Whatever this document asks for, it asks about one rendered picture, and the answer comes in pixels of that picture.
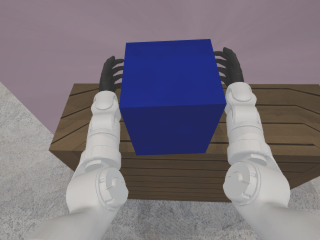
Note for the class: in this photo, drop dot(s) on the carton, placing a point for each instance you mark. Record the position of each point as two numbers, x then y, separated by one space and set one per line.
171 97

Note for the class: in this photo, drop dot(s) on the robot left upper arm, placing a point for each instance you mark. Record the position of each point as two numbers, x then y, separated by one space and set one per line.
93 199

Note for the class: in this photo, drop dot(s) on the robot left forearm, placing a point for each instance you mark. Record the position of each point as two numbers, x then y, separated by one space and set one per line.
103 137

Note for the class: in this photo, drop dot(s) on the right robot hand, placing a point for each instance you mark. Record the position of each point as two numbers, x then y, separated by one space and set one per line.
233 72

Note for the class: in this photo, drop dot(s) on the robot right forearm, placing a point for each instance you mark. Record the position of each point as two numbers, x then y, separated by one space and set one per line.
244 128

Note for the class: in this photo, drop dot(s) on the left robot hand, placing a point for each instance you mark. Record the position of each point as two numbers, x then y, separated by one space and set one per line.
107 79

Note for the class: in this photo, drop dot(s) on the robot right upper arm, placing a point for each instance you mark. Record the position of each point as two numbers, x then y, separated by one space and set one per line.
261 196

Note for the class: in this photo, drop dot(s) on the pedestal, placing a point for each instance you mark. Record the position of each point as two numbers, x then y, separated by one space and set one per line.
290 119

